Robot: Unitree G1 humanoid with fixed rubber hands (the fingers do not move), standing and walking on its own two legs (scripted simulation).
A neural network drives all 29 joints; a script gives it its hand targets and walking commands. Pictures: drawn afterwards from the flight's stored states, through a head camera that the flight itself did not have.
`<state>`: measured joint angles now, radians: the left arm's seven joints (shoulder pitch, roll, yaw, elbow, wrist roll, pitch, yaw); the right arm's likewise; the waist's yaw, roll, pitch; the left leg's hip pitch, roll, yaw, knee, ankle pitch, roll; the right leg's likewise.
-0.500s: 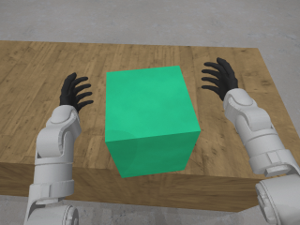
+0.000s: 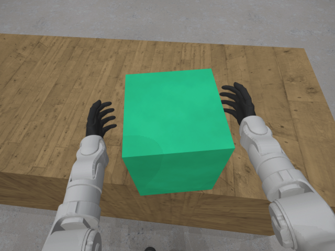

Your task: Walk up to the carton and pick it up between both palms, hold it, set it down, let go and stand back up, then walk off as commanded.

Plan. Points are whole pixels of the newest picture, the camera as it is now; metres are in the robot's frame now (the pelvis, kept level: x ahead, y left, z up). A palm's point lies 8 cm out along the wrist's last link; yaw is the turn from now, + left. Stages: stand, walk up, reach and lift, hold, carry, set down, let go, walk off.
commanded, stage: reach and lift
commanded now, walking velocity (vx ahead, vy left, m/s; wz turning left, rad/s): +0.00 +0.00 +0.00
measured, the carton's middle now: (172, 137) +0.39 +0.07 +0.01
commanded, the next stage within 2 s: none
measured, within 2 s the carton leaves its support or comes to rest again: neither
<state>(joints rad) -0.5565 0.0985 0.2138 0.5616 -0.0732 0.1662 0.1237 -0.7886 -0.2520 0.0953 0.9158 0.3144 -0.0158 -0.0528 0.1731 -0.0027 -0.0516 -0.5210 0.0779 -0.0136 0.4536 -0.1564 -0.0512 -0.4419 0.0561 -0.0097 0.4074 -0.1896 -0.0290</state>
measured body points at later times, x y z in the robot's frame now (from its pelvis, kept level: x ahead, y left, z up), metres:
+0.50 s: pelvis +0.00 +0.01 -0.01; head +0.09 +0.02 +0.43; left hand +0.37 +0.25 +0.02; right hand +0.47 -0.08 +0.04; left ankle +0.03 +0.15 -0.74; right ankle -0.01 -0.10 -0.74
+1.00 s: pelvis +0.00 +0.00 +0.00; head +0.09 +0.02 +0.44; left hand +0.37 +0.22 +0.02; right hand +0.46 -0.06 +0.04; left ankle +0.03 +0.15 -0.74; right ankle -0.01 -0.10 -0.74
